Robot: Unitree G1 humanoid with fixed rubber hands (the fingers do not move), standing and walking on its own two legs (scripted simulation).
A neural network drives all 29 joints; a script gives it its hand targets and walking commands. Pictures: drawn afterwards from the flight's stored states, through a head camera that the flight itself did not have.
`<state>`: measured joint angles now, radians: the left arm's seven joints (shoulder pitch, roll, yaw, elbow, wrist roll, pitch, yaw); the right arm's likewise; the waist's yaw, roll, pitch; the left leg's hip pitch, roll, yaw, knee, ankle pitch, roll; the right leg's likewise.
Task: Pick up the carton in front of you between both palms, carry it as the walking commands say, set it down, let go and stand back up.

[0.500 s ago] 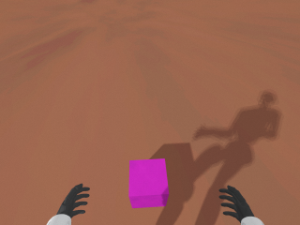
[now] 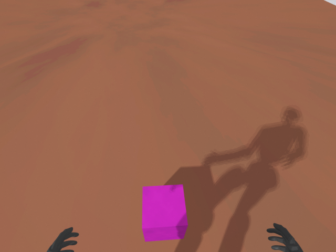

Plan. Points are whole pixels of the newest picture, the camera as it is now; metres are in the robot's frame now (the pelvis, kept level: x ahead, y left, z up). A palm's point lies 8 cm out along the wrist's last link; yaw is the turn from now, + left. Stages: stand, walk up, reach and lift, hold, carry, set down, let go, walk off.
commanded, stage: stand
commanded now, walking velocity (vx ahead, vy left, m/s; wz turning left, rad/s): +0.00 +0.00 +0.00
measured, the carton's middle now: (163, 213) +0.42 +0.02 -0.65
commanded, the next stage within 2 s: none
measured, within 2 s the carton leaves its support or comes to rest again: neither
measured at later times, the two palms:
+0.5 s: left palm out of the picture +0.08 +0.29 -0.10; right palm out of the picture +0.09 -0.31 -0.09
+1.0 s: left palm out of the picture +0.06 +0.30 -0.10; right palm out of the picture +0.07 -0.32 -0.09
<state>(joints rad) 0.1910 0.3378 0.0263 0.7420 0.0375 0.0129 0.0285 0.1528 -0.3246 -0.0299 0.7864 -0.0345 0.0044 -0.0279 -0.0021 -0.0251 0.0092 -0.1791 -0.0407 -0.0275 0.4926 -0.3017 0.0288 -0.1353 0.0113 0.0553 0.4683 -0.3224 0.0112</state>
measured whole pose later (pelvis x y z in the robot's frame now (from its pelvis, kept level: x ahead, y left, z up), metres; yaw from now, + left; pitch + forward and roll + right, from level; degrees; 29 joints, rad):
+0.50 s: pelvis -0.02 -0.01 +0.01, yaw +0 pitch -2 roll +0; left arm 0.18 0.36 0.01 0.89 0.03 0.00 0.02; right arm 0.14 -0.36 -0.01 0.93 -0.03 -0.01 -0.02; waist 0.00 -0.02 0.02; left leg -0.13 -0.03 -0.04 0.40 -0.23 0.02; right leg -0.09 0.01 0.04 0.39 -0.25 0.01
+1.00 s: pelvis -0.03 -0.01 +0.01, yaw +1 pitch -3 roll +0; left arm 0.15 0.38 0.01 0.99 0.02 -0.01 0.02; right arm 0.12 -0.38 0.00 1.02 -0.02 -0.01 -0.01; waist 0.00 -0.01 0.03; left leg -0.12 -0.03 -0.05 0.36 -0.19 0.01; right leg -0.07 0.01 0.03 0.34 -0.22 0.00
